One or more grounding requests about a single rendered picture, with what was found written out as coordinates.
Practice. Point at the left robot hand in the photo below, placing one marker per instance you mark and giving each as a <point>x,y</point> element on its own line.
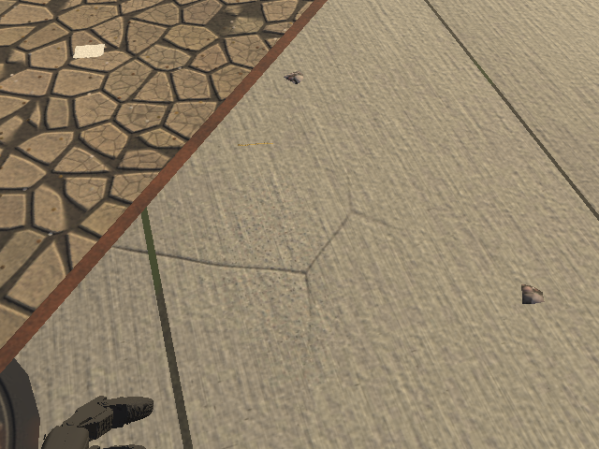
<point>94,419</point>

